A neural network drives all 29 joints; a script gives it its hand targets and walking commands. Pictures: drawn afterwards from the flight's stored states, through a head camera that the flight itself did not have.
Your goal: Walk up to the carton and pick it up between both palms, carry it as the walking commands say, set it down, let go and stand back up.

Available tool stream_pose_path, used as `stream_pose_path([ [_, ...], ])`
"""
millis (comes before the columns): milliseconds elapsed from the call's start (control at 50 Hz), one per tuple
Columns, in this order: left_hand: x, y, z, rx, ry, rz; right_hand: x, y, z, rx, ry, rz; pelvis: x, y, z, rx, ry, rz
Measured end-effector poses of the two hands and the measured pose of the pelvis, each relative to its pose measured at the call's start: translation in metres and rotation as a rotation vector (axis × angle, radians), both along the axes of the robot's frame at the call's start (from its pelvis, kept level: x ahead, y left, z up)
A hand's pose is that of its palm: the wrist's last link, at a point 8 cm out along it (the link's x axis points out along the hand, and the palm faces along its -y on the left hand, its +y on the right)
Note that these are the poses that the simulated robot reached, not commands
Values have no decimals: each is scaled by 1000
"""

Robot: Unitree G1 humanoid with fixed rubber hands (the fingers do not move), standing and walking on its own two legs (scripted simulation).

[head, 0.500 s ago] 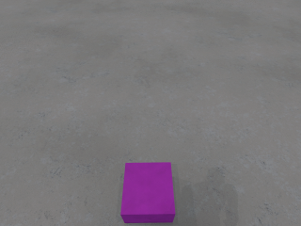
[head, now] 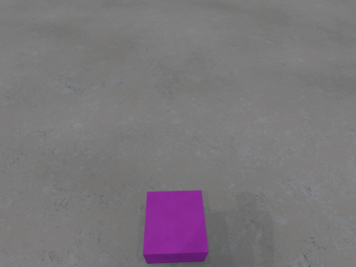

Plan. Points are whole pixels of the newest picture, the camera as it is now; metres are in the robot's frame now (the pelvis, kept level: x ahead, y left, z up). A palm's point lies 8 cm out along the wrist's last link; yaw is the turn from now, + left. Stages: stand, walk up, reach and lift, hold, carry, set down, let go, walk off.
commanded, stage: walk up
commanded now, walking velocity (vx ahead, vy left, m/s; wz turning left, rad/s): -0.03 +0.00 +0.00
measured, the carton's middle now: (175, 226) +0.44 +0.02 -0.67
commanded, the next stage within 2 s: stand in 0.64 s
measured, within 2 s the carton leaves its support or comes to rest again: neither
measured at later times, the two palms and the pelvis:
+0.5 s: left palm out of the picture +0.00 +0.25 -0.16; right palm out of the picture -0.03 -0.20 -0.14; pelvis -0.01 +0.03 +0.00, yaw -1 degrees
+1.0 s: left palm out of the picture +0.01 +0.25 -0.16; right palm out of the picture -0.03 -0.20 -0.15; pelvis -0.01 +0.03 -0.01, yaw -1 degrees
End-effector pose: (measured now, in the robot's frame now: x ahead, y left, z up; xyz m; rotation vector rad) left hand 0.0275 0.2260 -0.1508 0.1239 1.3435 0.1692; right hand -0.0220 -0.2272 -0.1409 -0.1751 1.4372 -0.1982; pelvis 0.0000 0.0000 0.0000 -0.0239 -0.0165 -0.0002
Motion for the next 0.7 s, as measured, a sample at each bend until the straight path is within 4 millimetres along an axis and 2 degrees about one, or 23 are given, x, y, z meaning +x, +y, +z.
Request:
stream_pose_path([
  [220, -9, 15, -4, 2, 39, -14, -10, 7, 1, -13, 24, -1, -3, 12, -1, -3, -10, -8],
  [480, -24, 26, -9, -5, 84, -14, -8, 21, -1, -15, 15, -2, -5, 25, -4, -4, -14, -15],
  [700, -27, 32, -10, 1, 102, -14, -8, 30, -3, -9, 13, -9, -7, 31, -6, -2, -15, -20],
])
